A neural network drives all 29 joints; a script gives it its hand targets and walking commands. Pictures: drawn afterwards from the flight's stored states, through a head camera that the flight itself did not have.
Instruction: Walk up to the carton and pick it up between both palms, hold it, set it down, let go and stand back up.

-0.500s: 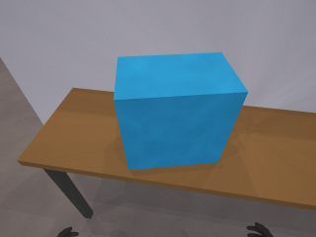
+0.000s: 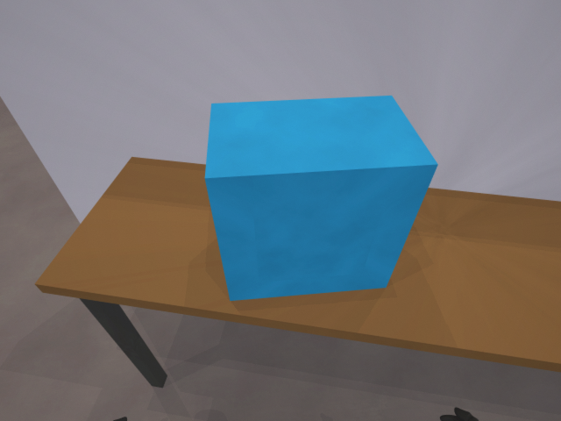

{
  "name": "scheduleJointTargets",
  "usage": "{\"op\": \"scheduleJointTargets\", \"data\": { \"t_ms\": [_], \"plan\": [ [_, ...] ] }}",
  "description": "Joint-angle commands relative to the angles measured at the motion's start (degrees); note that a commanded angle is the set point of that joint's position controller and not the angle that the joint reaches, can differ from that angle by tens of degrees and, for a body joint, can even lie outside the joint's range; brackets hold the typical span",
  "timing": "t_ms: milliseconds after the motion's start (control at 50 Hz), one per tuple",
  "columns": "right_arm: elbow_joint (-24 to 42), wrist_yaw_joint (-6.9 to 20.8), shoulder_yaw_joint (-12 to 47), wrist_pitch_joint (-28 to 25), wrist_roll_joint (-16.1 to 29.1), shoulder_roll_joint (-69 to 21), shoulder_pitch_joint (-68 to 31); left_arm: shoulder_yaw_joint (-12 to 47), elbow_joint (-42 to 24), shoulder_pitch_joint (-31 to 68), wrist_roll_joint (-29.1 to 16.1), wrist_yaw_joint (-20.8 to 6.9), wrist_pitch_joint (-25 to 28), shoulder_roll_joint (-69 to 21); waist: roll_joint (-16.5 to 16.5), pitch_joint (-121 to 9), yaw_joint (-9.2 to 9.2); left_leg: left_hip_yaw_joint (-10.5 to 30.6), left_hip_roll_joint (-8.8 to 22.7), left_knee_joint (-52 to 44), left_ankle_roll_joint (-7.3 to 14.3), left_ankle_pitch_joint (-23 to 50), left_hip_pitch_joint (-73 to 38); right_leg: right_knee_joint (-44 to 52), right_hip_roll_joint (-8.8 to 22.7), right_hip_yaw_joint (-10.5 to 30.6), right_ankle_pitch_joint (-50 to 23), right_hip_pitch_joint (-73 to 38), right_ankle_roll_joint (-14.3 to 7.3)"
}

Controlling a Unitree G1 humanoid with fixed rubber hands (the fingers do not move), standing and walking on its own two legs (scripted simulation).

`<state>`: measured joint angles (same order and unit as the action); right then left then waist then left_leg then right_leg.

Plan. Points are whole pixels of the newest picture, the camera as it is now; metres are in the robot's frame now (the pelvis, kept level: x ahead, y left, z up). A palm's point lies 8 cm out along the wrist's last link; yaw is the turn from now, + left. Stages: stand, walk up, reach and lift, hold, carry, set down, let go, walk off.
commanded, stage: walk up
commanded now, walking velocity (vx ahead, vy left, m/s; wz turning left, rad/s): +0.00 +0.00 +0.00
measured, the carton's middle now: (306, 203) +0.48 -0.01 +0.06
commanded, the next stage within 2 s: none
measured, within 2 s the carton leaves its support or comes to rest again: neither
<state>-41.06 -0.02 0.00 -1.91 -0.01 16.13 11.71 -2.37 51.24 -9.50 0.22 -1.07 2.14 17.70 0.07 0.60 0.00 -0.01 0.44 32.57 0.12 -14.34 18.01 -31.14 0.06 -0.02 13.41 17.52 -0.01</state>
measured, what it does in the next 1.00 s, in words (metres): steps on the spot: right foot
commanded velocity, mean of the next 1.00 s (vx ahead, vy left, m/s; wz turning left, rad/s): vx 0.00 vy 0.00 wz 0.00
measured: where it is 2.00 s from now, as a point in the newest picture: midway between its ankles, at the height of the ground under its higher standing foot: outside the picture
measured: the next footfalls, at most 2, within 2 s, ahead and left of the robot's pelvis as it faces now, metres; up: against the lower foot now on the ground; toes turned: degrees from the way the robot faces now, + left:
right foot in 0.58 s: +0.04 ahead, -0.13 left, +0.00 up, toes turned -5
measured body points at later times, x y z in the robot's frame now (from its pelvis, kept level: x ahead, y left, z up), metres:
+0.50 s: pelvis -0.02 +0.02 -0.01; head +0.02 +0.03 +0.44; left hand +0.04 +0.34 -0.12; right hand +0.10 -0.25 -0.11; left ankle +0.03 +0.12 -0.73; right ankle -0.02 -0.12 -0.70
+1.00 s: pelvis -0.02 +0.03 -0.01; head +0.00 +0.03 +0.44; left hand +0.07 +0.35 -0.11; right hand +0.09 -0.25 -0.11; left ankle +0.01 +0.14 -0.73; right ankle -0.01 -0.12 -0.72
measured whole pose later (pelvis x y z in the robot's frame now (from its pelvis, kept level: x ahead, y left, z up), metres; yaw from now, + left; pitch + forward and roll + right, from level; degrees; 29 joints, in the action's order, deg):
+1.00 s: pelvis -0.02 +0.03 -0.01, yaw -4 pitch -1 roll -1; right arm -41.2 1.3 0.0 0.3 0.0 19.6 12.4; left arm -2.2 48.5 -18.0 0.2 1.0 3.0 22.6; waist 1.9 3.2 0.0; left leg -1.7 1.5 37.9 1.8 -19.0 17.7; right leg -42.6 -0.5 3.0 25.1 20.5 -0.3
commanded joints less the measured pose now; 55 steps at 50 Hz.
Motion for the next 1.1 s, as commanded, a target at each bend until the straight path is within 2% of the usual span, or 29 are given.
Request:
{"op": "scheduleJointTargets", "data": {
  "t_ms": [0, 80, 140, 180, 240, 280, 300, 320, 360, 440, 460, 520, 540, 560, 580, 600, 640, 700, 760, 780, 800, 820, 840, 900, 980, 1020, 1040, 1060, 1080],
  "plan": [
    [-1.1, -0.3, -4.1, -2.0, -1.7, 14.6, -4.2, -2.4, -2.6, 2.6, 0.8, -0.1, 2.1, 12.2, 2.3, -5.5, 1.3, 6.1, 6.7, -8.7, 3.4, 2.6, -3.3, 5.5, 5.9, 5.4, -2.5, -5.5, -3.0],
    [0.2, 0.3, -5.9, 0.4, -3.1, 16.2, -2.5, -2.8, -2.8, -3.3, 0.8, 2.1, 2.2, 18.0, 3.0, -3.5, -0.16, 1.4, 2.8, 1.4, 3.1, 2.5, -2.4, 6.2, 9.7, 13.3, -10.4, -1.7, -5.6],
    [0.8, 1.0, -5.9, 1.9, -3.5, 14.2, -1.3, -3.8, -3.8, -2.7, 1.6, 2.9, 2.1, 19.7, -4.4, -1.6, -0.25, 1.9, 0.3, 8.1, 2.4, -8.2, 1.9, 8.1, 14.8, 20.7, -5.4, -0.1, -9.6],
    [0.8, 1.3, -6.8, 2.1, -3.3, 14.7, -0.1, -3.7, -4.8, -0.7, 1.7, 3.1, 1.7, 19.2, -2.8, 0.0, -0.93, 2.3, 0.6, 8.6, 2.6, -10.2, -1.0, 9.7, 15.8, 21.2, 0.4, 5.3, -10.0],
    [0.6, 1.5, -7.3, 2.2, -3.7, 16.8, 3.0, -2.8, -6.6, 1.0, 1.8, 3.1, 1.0, 17.3, -0.5, 0.6, -2.7, 6.4, 3.6, -0.3, 4.5, -10.1, -5.9, 3.3, 10.4, 15.2, 6.3, 11.2, -6.0],
    [1.5, 1.3, -8.1, 1.8, -3.8, 21.2, 0.1, -2.2, -6.7, -2.1, 0.9, 2.9, 0.3, 13.4, 16.1, 2.8, -2.1, 21.0, 15.1, -16.8, 10.7, -14.6, -1.2, -16.4, -3.3, 0.1, 16.0, 12.3, -1.7],
    [2.9, 1.3, -8.6, 1.7, -3.6, 21.9, -0.8, -2.6, -5.7, -4.4, 1.3, 3.2, -0.1, 15.4, 14.8, 1.7, -2.36, 23.0, 18.1, -18.0, 14.1, -13.4, 2.7, -25.6, -2.5, 1.2, 19.7, 10.0, -1.3],
    [3.0, 1.3, -8.5, 1.9, -3.8, 20.3, -2.4, -3.1, -5.4, -5.9, 1.2, 3.4, -0.4, 16.0, 9.6, 4.2, -1.01, 21.1, 16.6, -17.3, 13.4, -10.0, 3.6, -29.7, -3.0, 3.3, 19.3, 11.2, -1.5],
    [4.2, 0.9, -7.7, 1.8, -3.6, 17.7, -4.0, -3.0, -4.7, -8.6, 0.2, 3.0, -0.4, 15.4, 7.3, 1.6, 0.05, 14.9, 12.5, -14.4, 12.1, -6.3, -0.6, -29.4, -1.5, 2.9, 16.3, 10.2, -1.5],
    [3.3, 1.1, -7.9, 2.1, -3.7, 18.7, 1.0, -2.7, -5.5, -10.3, 0.7, 3.0, 0.5, 13.6, 11.9, -2.8, -2.94, 11.3, 12.2, -7.4, 13.4, 1.1, -12.5, -14.1, 0.1, -1.7, 18.5, 10.9, 0.5],
    [3.3, 1.2, -8.1, 2.5, -3.3, 18.7, 0.8, -2.6, -5.8, -9.9, 1.0, 3.1, 0.9, 14.3, 9.6, -2.2, -3.06, 12.3, 12.9, -6.7, 14.1, 4.5, -11.1, -11.9, 0.0, -2.6, 17.5, 8.7, 0.6],
    [3.7, 1.3, -7.4, 3.5, -2.1, 17.7, -3.4, -2.7, -2.9, -16.5, 1.6, 4.0, 2.0, 13.5, 7.5, -4.2, 1.57, 6.3, 10.4, 1.6, 10.2, 3.3, -2.4, 4.1, -1.7, -3.5, -0.2, -6.0, -0.6],
    [3.9, 1.2, -6.8, 3.9, -1.8, 16.6, -3.1, -3.4, -3.6, -17.1, 1.8, 4.5, 2.5, 16.3, 6.4, -3.0, 1.82, 4.8, 8.1, 5.6, 7.8, -0.1, 1.5, 6.0, 0.4, 2.2, -1.9, -8.3, -1.9],
    [4.6, 1.4, -5.8, 3.7, -1.1, 12.9, -3.5, -4.4, -4.0, -15.5, 2.8, 4.7, 2.9, 20.5, -3.9, -0.1, 1.1, 2.0, 2.7, 13.2, 3.3, -5.9, 10.2, 8.5, 10.8, 21.5, -3.0, -8.0, -6.8],
    [4.8, 1.1, -6.2, 4.2, -1.6, 14.5, -3.9, -5.2, -5.9, -12.0, 2.7, 4.5, 2.8, 25.2, -6.2, 1.7, 0.82, 3.0, 0.6, 20.9, 1.7, -18.4, 10.7, 13.7, 20.4, 34.4, 6.0, 0.5, -13.7],
    [3.6, 0.9, -6.8, 4.6, -1.8, 16.3, -2.6, -5.4, -7.0, -10.7, 2.4, 4.5, 3.0, 25.2, -3.9, 4.2, 0.66, 5.5, 1.4, 25.7, 1.1, -21.3, 8.3, 12.8, 21.8, 35.7, 8.3, 5.1, -17.2],
    [2.8, 1.1, -7.0, 4.2, -1.4, 16.3, -2.1, -4.2, -7.4, -9.7, 2.2, 4.5, 3.2, 22.5, -2.0, 6.9, -0.28, 4.9, 2.7, 23.9, 1.0, -17.1, 9.2, 10.3, 17.1, 28.1, 3.2, 5.9, -15.6],
    [1.9, 1.1, -6.8, 2.7, -1.3, 15.2, 0.0, -4.0, -7.4, -11.9, 2.0, 3.5, 2.5, 20.9, -7.2, 0.4, 0.23, 0.3, 1.5, 13.1, 0.9, -16.6, 4.2, 4.5, 11.7, 19.0, -8.4, -0.2, -12.3],
    [-0.2, 0.4, -7.3, 1.3, -2.0, 14.7, 4.5, -3.0, -9.0, -8.7, 1.0, 3.1, 1.1, 18.3, -4.3, -3.9, -3.0, -0.6, 0.1, -6.6, 1.7, -3.4, -10.4, -4.3, 8.8, 13.9, -12.4, 3.7, -8.0],
    [-0.5, 0.1, -7.9, 0.7, -3.1, 17.6, 7.1, -2.1, -9.3, -10.4, 0.4, 3.1, 0.6, 15.0, 2.4, -6.4, -3.76, 9.7, 6.5, -12.3, 3.5, -4.1, -16.8, -12.1, 5.4, 11.6, -5.5, 9.6, -4.6],
    [1.0, 0.0, -8.5, 0.5, -3.1, 21.6, 3.5, -0.8, -9.2, -11.0, -0.1, 3.1, 0.7, 11.2, 11.8, -2.5, -2.59, 24.0, 17.3, -16.4, 6.6, -9.4, -16.5, -16.3, -4.1, 5.5, 11.8, 19.6, -1.3],
    [1.4, 0.2, -8.3, 0.3, -1.8, 22.3, 0.5, -2.3, -7.7, -10.7, 0.7, 3.8, 0.4, 16.8, 9.9, 0.7, -2.6, 25.8, 22.5, -16.4, 11.3, -13.8, -5.8, -22.1, -1.1, 6.3, 21.0, 15.0, -0.9],
    [1.6, 0.4, -7.6, 0.3, -1.8, 20.0, -1.7, -2.6, -6.9, -11.0, 0.9, 3.3, 0.4, 17.2, 5.6, 3.2, -0.91, 21.8, 20.3, -17.1, 12.1, -17.5, 0.4, -23.1, -0.1, 4.3, 18.6, 10.5, -1.1],
    [1.5, 0.6, -7.1, 0.3, -2.4, 19.6, -2.3, -2.6, -6.1, -12.1, 0.5, 2.1, 1.6, 16.3, 9.5, 3.9, -1.14, 10.8, 11.8, -11.9, 10.7, -5.1, -2.3, -15.7, 0.5, 0.8, 12.0, 9.5, -0.6],
    [2.3, 0.9, -6.9, 1.5, -1.4, 19.1, -2.7, -2.4, -4.5, -15.0, 1.1, 2.7, 2.9, 14.8, 8.1, -2.8, 0.41, 3.6, 10.0, 0.3, 9.4, 8.7, -4.9, -0.1, -2.5, -2.4, 1.2, -1.8, -1.4],
    [3.0, 0.7, -6.3, 1.6, -0.8, 16.6, -3.1, -2.9, -5.3, -14.8, 1.8, 3.3, 3.2, 16.8, 5.3, -3.6, 1.05, 2.0, 7.6, 4.4, 5.6, -0.1, 2.2, 1.2, 0.2, 6.0, -4.4, -7.5, -4.3],
    [3.3, 0.8, -5.6, 1.8, -0.6, 14.7, -3.7, -3.5, -5.8, -12.8, 2.4, 3.6, 3.4, 20.8, -2.2, -1.3, 0.24, -0.8, 2.9, 11.1, 2.5, -8.9, 7.2, 6.0, 10.2, 23.4, -1.9, -4.5, -8.0],
    [3.3, 0.7, -5.7, 2.5, -0.9, 15.6, -2.5, -4.0, -6.1, -12.2, 1.8, 3.4, 3.4, 24.0, -5.9, 0.6, 0.09, 1.2, 0.6, 14.0, 1.8, -18.2, 6.5, 8.5, 15.2, 30.9, 2.8, -1.3, -13.4],
    [2.2, 0.6, -5.8, 2.4, -1.1, 16.5, -1.2, -3.7, -6.8, -9.7, 1.9, 3.2, 3.4, 23.9, -5.4, 2.3, -0.78, 2.8, 0.7, 14.9, 1.6, -20.4, 5.5, 9.2, 16.1, 33.1, 6.1, 2.8, -15.6]
  ]
}}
